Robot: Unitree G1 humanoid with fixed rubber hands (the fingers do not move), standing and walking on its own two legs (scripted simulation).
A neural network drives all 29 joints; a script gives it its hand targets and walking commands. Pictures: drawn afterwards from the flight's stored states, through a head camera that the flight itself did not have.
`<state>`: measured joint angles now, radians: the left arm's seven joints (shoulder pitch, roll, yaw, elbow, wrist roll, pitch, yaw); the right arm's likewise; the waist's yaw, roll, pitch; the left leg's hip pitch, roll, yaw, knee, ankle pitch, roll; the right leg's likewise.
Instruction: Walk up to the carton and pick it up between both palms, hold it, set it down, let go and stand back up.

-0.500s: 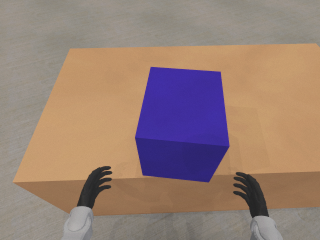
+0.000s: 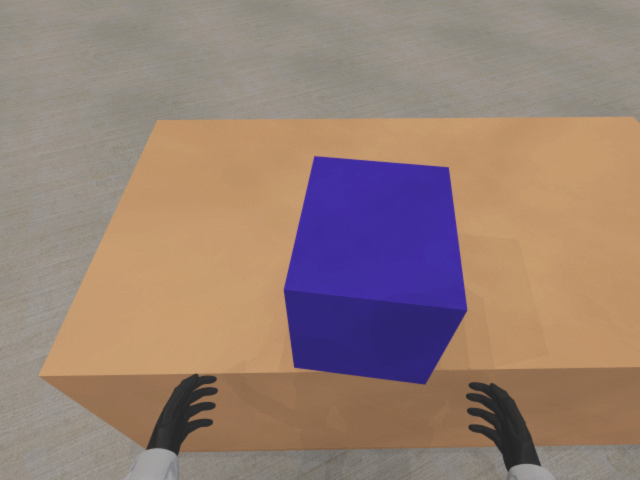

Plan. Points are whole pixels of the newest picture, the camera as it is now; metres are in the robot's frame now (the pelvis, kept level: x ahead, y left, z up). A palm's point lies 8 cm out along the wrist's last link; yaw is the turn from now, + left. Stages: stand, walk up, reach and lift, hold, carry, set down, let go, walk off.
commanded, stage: set down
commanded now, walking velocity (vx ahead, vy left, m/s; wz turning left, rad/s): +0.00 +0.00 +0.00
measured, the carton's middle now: (369, 269) +0.45 -0.07 -0.07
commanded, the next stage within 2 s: let go in 0.50 s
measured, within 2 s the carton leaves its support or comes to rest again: neither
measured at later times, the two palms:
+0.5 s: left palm (154, 475) +0.15 +0.22 -0.08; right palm out of the picture +0.14 -0.23 -0.09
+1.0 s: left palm out of the picture +0.14 +0.21 -0.08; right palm out of the picture +0.12 -0.24 -0.09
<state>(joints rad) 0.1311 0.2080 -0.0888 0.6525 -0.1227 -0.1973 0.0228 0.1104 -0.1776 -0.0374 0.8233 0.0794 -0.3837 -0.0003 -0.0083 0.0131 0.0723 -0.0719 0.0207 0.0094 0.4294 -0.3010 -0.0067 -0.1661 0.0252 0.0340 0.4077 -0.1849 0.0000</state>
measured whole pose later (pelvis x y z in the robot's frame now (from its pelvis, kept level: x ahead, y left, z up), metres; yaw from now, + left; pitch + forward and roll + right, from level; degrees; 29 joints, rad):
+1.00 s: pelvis -0.01 -0.01 +0.00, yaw -1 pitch -6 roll +0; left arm 0.18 0.19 -0.01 0.51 -0.03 0.15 0.04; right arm 0.20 -0.17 -0.07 0.73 -0.04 -0.19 0.03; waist 0.02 -0.01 0.13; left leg -0.03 0.03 0.04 0.41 -0.28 -0.02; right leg -0.13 0.03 0.04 0.41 -0.17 -0.01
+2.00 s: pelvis -0.09 +0.00 +0.00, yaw +1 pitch -3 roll +1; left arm 0.43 0.16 0.02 1.03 0.02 0.01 0.03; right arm 0.42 -0.22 -0.02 0.97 -0.02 0.00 -0.02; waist 0.00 0.01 -0.02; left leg -0.25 -0.02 0.00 0.51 -0.30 0.00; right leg -0.33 0.00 0.05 0.47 -0.20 0.03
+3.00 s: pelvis -0.04 +0.02 +0.00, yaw +6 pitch -1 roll +1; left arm 0.27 0.15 -0.01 1.02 0.00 -0.01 0.06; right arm 0.29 -0.17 0.01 0.98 0.00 -0.01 -0.05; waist 0.00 0.00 0.04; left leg -0.13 -0.04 0.03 0.43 -0.29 0.04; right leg -0.13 -0.04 -0.04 0.47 -0.32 0.01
